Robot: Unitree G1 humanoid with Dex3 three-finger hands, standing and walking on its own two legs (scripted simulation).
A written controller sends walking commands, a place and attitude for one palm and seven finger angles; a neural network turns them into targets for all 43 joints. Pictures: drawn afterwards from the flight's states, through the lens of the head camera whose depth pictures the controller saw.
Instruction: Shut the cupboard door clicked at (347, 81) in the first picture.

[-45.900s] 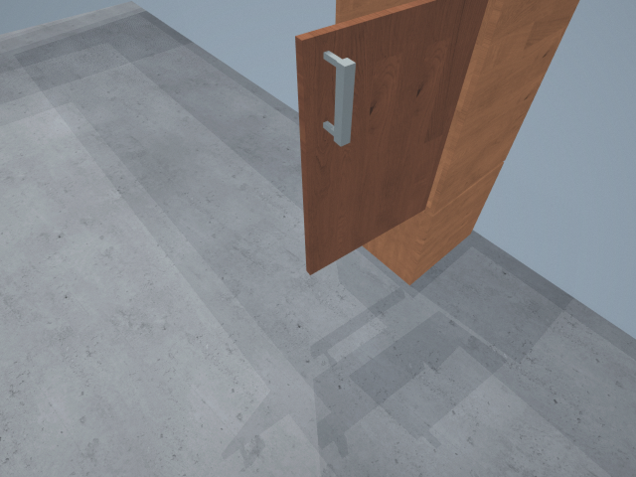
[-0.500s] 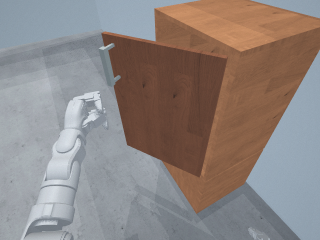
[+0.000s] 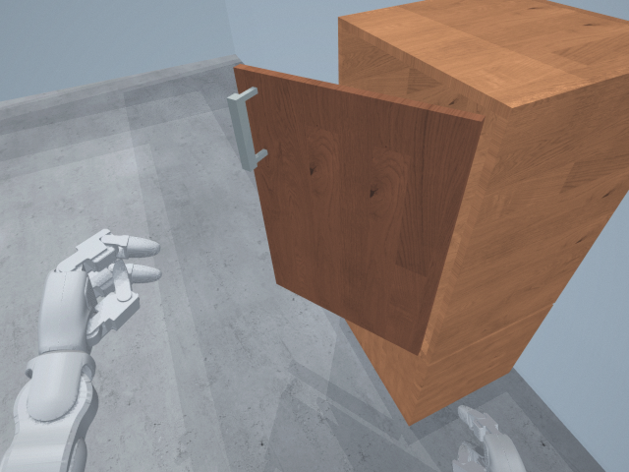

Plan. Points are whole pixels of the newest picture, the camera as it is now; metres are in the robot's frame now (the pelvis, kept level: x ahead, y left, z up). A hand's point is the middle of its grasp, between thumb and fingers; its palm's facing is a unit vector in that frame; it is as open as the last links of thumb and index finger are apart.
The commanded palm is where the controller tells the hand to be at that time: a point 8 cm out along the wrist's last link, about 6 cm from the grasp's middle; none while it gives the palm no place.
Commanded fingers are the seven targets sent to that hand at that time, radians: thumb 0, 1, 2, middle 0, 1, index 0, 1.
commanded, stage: draw the hand back to the body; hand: left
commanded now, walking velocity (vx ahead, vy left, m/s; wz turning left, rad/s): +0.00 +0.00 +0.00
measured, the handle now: (250, 129) +0.63 +0.18 +0.15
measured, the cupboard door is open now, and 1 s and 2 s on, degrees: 33 33 33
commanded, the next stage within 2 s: step back with the hand held close in 0.62 s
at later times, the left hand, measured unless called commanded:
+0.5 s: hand (72, 339) +0.20 +0.27 +0.15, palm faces +0.46 -0.80 -0.38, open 7.3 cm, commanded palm +0.15 +0.30 +0.17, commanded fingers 0.00 0.90 0.90 -0.20 -0.30 -0.20 -0.30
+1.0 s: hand (75, 332) +0.21 +0.27 +0.15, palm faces +0.35 -0.80 -0.49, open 7.4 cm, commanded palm +0.15 +0.31 +0.17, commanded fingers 0.00 0.90 0.90 -0.20 -0.30 -0.20 -0.30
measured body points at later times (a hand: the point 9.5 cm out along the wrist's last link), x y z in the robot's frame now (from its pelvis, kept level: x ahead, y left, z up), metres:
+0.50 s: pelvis +0.01 +0.00 +0.00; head -0.01 -0.02 +0.45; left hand +0.17 +0.31 +0.17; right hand +0.21 -0.22 -0.09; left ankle +0.01 +0.08 -0.74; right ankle -0.04 -0.09 -0.74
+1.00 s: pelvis +0.00 +0.02 -0.01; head +0.00 -0.01 +0.44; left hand +0.18 +0.31 +0.17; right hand +0.17 -0.24 -0.10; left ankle +0.01 +0.08 -0.74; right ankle -0.04 -0.09 -0.74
